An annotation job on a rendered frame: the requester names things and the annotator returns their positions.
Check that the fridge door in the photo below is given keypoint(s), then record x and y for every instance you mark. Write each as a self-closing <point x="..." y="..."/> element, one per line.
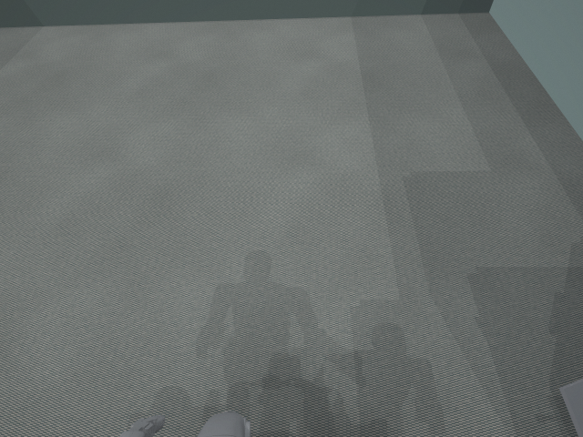
<point x="575" y="398"/>

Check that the robot left hand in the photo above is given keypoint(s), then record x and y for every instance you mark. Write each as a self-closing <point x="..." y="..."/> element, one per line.
<point x="145" y="427"/>

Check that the robot left thigh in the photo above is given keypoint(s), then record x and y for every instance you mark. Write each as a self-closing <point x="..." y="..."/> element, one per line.
<point x="226" y="424"/>

